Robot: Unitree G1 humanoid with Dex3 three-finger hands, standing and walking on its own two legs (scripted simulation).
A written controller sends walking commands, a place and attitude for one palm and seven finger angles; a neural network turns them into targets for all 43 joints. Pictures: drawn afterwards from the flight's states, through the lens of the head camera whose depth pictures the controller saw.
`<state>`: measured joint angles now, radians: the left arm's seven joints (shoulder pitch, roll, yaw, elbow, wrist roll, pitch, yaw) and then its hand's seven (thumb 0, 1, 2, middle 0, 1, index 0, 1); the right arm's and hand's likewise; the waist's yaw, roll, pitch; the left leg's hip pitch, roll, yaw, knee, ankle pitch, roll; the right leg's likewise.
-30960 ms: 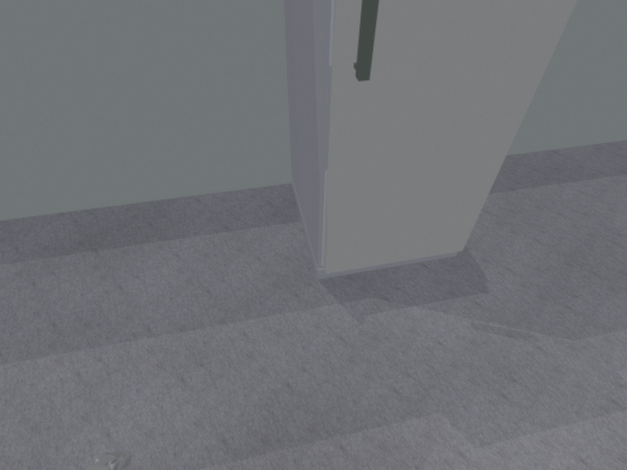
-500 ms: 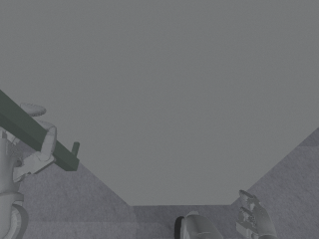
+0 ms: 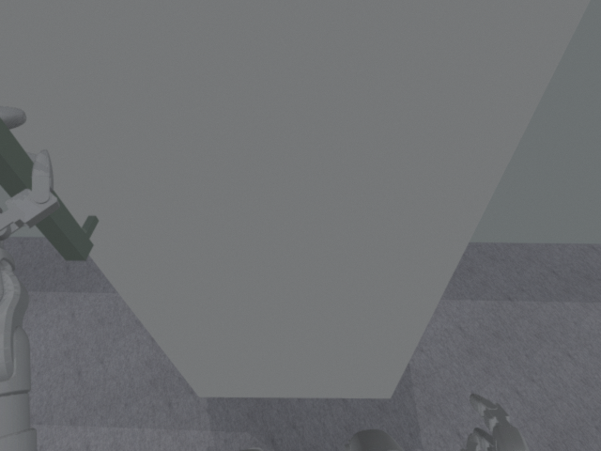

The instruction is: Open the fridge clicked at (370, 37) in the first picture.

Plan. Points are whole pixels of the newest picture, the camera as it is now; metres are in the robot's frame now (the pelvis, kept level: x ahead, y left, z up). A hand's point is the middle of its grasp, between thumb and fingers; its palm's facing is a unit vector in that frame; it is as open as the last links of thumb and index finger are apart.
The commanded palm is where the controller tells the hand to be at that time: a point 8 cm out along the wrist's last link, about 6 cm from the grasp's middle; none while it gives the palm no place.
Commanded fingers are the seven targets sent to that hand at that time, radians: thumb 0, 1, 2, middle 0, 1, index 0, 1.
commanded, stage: walk backward, drawing the door open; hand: left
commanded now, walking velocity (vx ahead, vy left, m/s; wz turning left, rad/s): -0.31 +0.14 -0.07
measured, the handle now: (0, 122) +0.36 +0.28 +0.29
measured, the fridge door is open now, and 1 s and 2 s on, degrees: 1 28 59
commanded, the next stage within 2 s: none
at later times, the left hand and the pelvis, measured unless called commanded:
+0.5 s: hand (12, 245) +0.26 +0.25 +0.23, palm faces +0.49 -0.85 -0.19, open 6.9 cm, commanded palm +0.19 +0.29 +0.23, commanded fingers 0.00 0.90 0.90 -0.45 -1.40 -0.45 -1.40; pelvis -0.10 -0.03 +0.02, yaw +0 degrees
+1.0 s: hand out of the picture +0.10 +0.19 +0.23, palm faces +0.57 -0.79 -0.21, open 7.3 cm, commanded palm +0.04 +0.23 +0.22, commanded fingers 0.00 0.90 0.90 -0.45 -1.40 -0.45 -1.40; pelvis -0.18 -0.08 +0.01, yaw +13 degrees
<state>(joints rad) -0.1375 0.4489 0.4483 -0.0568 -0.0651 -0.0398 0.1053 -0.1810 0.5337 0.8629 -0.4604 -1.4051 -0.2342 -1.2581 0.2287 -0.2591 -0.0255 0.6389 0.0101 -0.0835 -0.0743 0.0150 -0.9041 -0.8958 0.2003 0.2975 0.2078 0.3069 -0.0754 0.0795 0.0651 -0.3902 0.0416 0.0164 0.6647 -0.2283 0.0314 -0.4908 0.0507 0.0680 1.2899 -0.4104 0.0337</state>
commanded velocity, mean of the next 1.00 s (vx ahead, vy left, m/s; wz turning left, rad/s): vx -0.17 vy -0.05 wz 0.43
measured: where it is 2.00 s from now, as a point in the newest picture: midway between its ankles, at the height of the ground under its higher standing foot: outside the picture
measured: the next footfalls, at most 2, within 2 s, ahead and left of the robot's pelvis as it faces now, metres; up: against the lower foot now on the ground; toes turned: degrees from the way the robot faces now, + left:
right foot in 0.10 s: -0.09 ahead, -0.18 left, +0.00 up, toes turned -2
left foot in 0.32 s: +0.02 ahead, +0.05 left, +0.00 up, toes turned -4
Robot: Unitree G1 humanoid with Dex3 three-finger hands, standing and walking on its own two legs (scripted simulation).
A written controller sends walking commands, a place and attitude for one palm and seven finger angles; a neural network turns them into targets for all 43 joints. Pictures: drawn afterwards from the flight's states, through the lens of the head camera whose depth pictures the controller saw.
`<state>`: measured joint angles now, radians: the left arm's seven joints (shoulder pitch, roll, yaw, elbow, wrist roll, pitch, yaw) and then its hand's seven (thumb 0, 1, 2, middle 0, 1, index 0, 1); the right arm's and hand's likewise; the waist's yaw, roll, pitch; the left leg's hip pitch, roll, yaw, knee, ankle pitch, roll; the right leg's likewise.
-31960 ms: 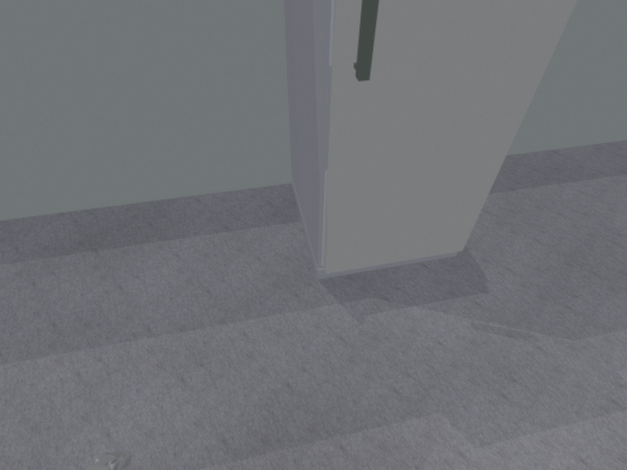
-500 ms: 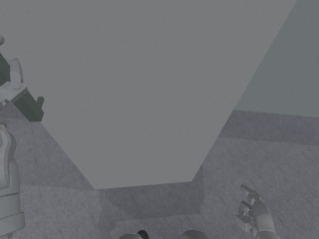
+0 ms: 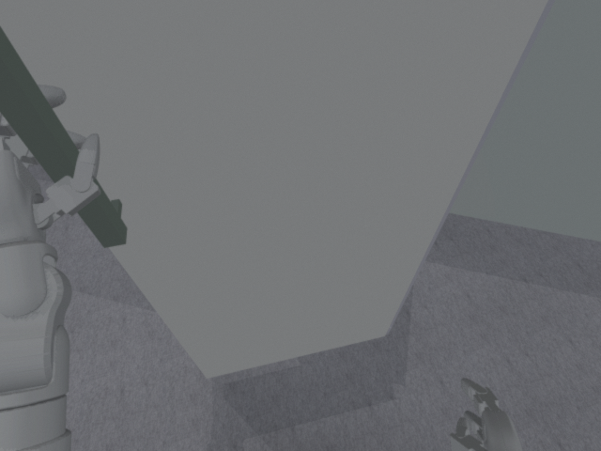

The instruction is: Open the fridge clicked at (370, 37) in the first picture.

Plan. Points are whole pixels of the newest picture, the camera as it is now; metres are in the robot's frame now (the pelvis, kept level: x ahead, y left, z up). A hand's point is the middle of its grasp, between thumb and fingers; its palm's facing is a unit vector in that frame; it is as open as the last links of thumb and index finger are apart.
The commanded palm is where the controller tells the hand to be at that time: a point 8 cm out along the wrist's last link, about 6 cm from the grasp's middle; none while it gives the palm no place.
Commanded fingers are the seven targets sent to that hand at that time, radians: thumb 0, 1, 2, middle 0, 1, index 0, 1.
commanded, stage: walk backward, drawing the door open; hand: left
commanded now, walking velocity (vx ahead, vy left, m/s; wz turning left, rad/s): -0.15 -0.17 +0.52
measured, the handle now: (37, 101) +0.37 +0.23 +0.29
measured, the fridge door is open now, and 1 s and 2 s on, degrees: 28 59 80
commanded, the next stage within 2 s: stop walking and hold the door back in 1.48 s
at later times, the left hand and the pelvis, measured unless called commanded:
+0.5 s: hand (115, 331) +0.18 +0.13 +0.23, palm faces +0.53 -0.82 -0.24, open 7.7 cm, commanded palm +0.13 +0.16 +0.22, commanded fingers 0.00 0.90 0.90 -0.45 -1.40 -0.45 -1.40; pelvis -0.07 -0.13 +0.01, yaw +18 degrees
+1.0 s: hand out of the picture +0.10 +0.04 +0.22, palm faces +0.73 -0.63 -0.26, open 8.1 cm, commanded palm +0.04 +0.06 +0.22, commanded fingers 0.00 0.90 0.90 -0.45 -1.40 -0.45 -1.40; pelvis -0.06 -0.28 +0.00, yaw +35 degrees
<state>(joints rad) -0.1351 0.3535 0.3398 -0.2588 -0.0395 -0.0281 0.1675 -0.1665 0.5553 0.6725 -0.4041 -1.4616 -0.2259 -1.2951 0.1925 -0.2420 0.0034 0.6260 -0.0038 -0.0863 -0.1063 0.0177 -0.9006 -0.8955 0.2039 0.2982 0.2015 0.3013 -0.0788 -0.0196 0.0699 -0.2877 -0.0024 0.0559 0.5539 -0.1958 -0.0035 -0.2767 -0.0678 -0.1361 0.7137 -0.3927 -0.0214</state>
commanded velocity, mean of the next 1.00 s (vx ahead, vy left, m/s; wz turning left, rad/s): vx -0.15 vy -0.22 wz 0.51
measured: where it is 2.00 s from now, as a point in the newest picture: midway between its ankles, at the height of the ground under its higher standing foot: outside the picture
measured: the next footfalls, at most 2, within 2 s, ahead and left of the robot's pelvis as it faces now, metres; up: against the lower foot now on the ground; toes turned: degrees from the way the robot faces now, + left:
right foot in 0.26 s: +0.07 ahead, -0.17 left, +0.00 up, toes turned +6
left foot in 0.64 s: -0.15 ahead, -0.03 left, +0.00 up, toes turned +29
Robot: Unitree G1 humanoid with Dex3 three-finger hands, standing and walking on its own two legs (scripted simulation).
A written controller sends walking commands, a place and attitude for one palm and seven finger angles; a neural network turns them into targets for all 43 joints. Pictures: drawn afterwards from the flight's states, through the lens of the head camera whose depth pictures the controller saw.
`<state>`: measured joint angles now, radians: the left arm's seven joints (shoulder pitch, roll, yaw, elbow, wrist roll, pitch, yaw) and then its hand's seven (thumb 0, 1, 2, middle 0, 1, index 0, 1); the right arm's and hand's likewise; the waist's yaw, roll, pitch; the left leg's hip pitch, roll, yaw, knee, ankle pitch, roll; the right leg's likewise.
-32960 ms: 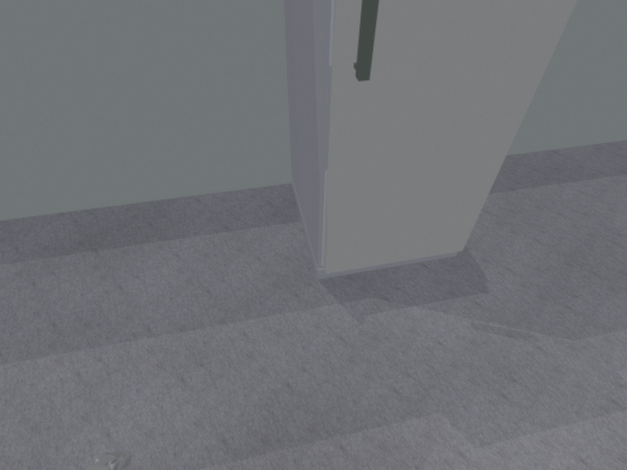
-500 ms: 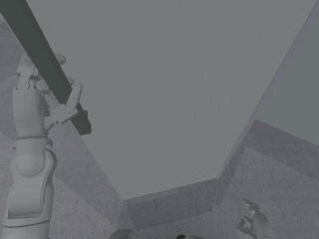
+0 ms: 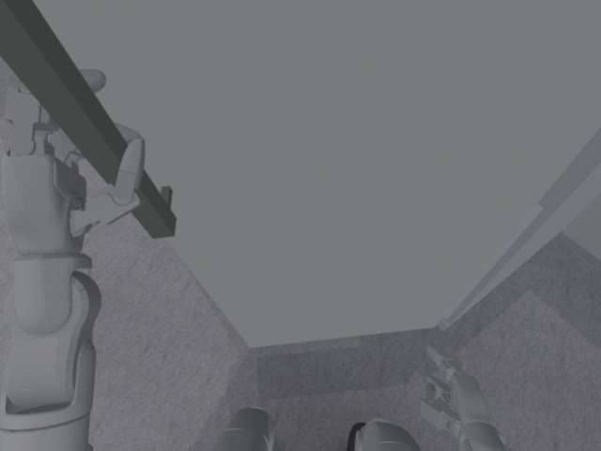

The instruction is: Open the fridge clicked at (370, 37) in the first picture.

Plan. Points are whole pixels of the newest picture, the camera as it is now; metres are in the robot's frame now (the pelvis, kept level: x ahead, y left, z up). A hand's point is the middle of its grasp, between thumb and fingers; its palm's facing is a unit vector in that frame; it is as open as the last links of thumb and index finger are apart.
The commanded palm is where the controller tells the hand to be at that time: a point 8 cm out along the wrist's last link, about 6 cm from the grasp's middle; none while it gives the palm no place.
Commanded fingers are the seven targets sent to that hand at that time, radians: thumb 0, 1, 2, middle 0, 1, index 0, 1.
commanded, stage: walk backward, drawing the door open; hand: left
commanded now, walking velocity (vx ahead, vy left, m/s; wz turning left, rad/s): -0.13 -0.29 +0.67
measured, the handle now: (82, 89) +0.36 +0.19 +0.28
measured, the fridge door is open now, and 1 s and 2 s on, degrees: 59 80 75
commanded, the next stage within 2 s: stop walking and hold the door back in 0.48 s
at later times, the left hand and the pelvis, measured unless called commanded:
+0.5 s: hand (145, 333) +0.19 +0.11 +0.22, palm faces +0.46 -0.86 -0.21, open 8.1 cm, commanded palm +0.14 +0.14 +0.22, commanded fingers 0.00 0.90 0.90 -0.45 -1.40 -0.45 -1.40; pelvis -0.05 -0.14 +0.01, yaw +17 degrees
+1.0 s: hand (171, 371) +0.16 +0.08 +0.23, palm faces +0.63 -0.76 -0.14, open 6.8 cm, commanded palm +0.13 +0.14 +0.20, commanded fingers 0.00 0.90 0.90 -0.45 -1.40 -0.45 -1.40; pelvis -0.13 -0.27 +0.01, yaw +28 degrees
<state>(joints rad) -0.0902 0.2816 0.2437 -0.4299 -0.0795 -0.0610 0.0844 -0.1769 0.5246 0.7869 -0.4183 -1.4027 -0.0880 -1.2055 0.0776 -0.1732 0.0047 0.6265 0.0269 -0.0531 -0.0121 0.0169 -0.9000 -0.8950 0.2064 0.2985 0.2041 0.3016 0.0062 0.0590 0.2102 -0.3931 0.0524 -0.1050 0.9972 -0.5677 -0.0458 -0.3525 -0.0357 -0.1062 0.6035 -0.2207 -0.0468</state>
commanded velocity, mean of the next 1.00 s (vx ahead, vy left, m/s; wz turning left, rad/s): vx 0.01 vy -0.04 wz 0.34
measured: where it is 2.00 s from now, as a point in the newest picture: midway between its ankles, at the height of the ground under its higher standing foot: outside the picture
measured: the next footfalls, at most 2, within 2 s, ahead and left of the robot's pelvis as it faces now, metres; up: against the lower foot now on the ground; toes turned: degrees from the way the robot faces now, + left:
left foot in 0.26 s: -0.05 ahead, +0.05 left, +0.00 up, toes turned +18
right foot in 0.58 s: +0.06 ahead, -0.32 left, +0.00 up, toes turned +17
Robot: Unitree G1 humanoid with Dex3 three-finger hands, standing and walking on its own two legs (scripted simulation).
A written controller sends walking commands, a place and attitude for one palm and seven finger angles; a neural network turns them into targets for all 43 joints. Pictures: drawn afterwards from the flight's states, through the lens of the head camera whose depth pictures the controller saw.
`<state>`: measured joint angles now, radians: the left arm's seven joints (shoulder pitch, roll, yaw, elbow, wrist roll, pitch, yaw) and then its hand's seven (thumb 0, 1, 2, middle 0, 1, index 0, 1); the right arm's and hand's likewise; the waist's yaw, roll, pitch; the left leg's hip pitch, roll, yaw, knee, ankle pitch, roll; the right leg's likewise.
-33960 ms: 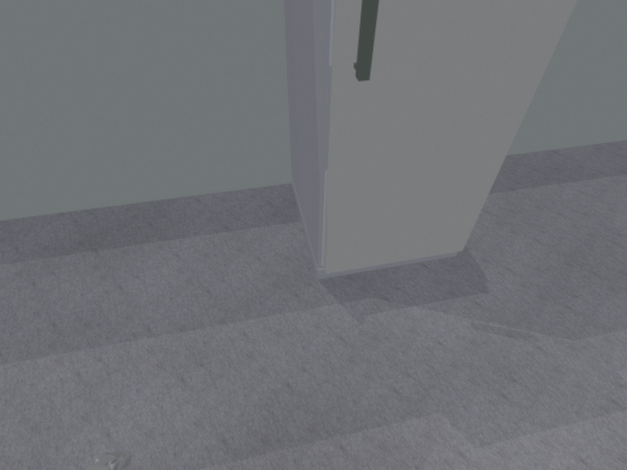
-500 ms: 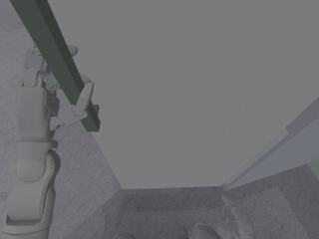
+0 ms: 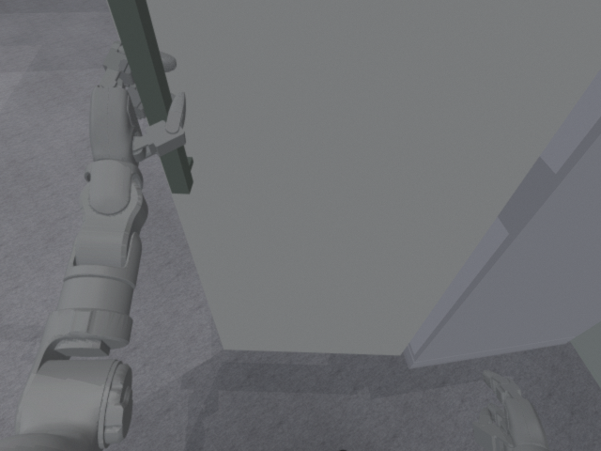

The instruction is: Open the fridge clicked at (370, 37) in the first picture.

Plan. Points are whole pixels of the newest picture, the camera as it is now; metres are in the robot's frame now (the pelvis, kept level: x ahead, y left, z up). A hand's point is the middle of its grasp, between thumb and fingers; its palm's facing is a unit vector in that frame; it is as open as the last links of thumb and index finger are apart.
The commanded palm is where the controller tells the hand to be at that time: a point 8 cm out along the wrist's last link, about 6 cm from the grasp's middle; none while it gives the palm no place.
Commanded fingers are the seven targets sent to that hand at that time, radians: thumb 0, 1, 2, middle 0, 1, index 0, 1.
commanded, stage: stop walking and hold the door back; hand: left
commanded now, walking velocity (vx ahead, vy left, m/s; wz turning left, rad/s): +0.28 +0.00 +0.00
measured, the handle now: (153, 60) +0.46 +0.20 +0.27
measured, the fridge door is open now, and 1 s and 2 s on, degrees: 80 75 74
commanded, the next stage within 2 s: loosen the grip on the handle in 0.88 s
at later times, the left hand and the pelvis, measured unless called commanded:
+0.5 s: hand (182, 101) +0.47 +0.18 +0.22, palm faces +0.20 -0.97 -0.15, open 5.8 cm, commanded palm +0.43 +0.25 +0.19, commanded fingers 0.00 0.90 0.90 -0.45 -1.40 -0.45 -1.40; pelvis -0.03 +0.00 +0.00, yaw -4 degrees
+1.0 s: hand (179, 105) +0.46 +0.18 +0.22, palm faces +0.10 -0.98 -0.15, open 6.1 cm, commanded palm +0.43 +0.23 +0.21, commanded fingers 0.00 0.66 0.78 -0.45 -1.40 -0.45 -1.40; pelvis -0.02 +0.04 -0.01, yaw -6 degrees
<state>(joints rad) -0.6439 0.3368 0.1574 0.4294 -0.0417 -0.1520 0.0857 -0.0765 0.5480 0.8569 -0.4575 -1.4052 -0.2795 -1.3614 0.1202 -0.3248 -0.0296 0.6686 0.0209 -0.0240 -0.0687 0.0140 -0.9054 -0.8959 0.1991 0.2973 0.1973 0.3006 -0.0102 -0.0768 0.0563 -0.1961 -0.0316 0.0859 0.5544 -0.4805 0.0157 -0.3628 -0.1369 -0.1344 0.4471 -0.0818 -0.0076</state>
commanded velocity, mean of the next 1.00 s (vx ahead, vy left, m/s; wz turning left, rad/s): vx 0.07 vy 0.00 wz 0.00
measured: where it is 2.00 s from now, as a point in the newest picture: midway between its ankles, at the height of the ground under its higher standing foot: outside the picture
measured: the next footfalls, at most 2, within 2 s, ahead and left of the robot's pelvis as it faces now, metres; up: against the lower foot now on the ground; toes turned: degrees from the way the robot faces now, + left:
left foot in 0.02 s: +0.02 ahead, +0.12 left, +0.00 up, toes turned +4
right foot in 0.30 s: +0.02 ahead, -0.10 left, +0.00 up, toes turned -8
